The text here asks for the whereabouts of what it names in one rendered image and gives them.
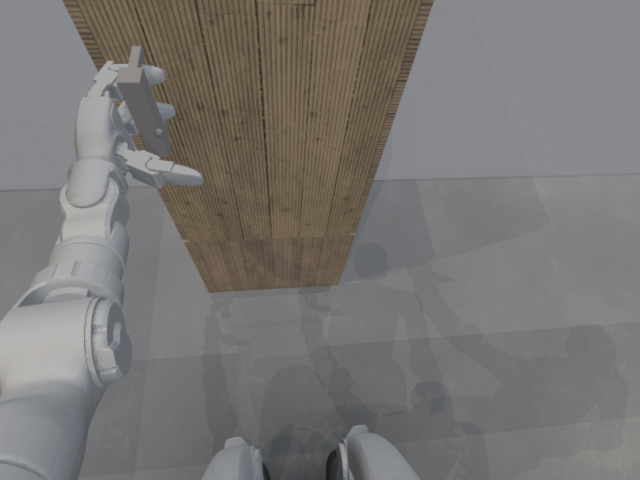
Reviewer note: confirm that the cupboard door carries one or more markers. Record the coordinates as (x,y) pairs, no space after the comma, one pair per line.
(279,104)

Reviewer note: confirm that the robot left forearm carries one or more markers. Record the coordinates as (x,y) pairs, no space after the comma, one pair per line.
(90,254)

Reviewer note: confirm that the robot left upper arm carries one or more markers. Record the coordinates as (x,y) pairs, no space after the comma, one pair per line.
(56,361)

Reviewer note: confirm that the right robot thigh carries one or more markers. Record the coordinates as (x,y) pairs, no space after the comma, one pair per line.
(368,456)

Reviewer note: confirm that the left robot shin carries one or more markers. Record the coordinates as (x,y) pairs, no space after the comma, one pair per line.
(234,441)

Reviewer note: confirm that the robot left hand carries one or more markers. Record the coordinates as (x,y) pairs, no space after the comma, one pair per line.
(100,127)

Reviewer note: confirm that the handle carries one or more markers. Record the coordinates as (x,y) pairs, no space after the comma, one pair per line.
(137,94)

